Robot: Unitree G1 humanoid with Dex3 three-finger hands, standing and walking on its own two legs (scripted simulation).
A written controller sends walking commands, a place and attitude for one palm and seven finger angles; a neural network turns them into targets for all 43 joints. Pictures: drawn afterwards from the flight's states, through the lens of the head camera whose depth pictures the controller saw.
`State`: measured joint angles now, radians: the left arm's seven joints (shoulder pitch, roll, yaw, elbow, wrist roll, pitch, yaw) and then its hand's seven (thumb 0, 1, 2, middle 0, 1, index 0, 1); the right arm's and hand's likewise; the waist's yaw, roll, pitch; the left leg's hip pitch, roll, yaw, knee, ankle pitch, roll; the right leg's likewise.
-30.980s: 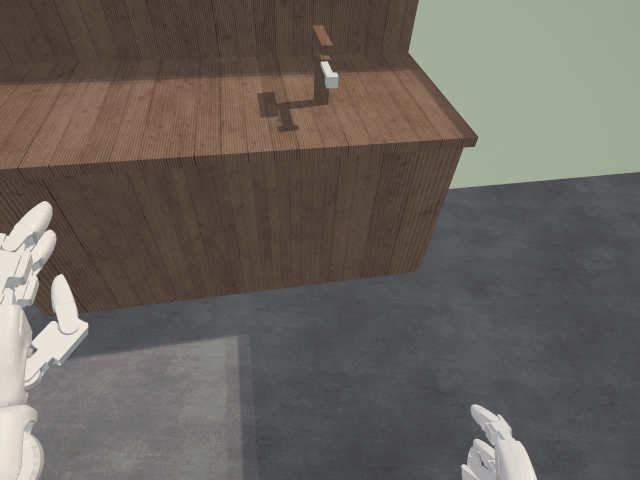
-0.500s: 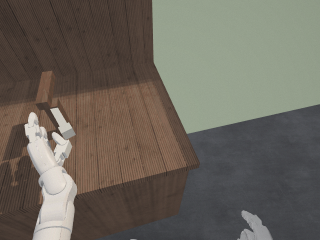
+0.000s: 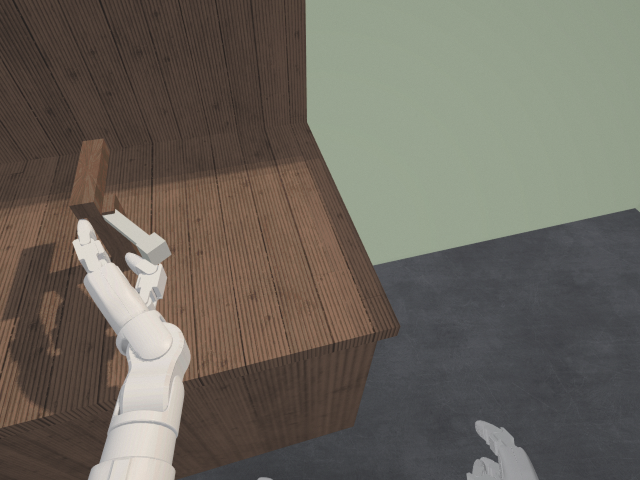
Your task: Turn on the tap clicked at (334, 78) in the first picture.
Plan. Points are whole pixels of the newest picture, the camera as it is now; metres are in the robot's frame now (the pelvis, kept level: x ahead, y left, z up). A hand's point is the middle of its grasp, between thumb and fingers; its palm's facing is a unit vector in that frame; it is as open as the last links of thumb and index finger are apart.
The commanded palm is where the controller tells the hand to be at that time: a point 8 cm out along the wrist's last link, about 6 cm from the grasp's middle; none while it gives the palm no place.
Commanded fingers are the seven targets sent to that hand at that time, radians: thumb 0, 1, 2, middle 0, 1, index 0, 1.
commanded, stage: push the lever round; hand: left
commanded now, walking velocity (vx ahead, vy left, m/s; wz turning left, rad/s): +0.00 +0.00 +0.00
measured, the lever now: (154, 249) +0.37 +0.25 +0.08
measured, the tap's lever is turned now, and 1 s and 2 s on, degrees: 36 61 75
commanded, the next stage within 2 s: lift the hand up off the lever in 1.20 s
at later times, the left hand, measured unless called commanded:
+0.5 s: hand (183, 254) +0.37 +0.21 +0.08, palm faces +0.78 -0.62 -0.05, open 7.7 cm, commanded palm +0.32 +0.22 +0.08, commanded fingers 0.00 0.90 0.90 -0.15 -0.15 -0.15 -0.15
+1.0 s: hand (197, 243) +0.39 +0.20 +0.08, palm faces +0.82 -0.57 -0.08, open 7.6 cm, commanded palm +0.35 +0.21 +0.08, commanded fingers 0.00 0.90 0.90 -0.15 -0.15 -0.15 -0.15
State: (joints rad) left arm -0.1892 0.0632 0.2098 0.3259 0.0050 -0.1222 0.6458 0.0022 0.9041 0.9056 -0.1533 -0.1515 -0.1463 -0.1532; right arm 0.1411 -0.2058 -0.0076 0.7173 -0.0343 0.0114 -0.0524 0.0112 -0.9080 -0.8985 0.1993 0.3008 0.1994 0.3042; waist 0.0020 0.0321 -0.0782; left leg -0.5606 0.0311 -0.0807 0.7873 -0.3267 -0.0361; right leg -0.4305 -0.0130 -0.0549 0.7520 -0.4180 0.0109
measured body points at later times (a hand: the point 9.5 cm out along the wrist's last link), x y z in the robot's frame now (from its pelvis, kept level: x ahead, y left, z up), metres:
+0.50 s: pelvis +0.00 +0.00 +0.00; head +0.02 +0.00 +0.45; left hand +0.33 +0.24 +0.08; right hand +0.17 -0.23 -0.11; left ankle +0.04 +0.14 -0.71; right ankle -0.02 -0.13 -0.71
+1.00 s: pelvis +0.00 -0.01 +0.00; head +0.03 -0.01 +0.45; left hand +0.35 +0.22 +0.08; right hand +0.15 -0.24 -0.12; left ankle +0.04 +0.14 -0.71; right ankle -0.02 -0.13 -0.71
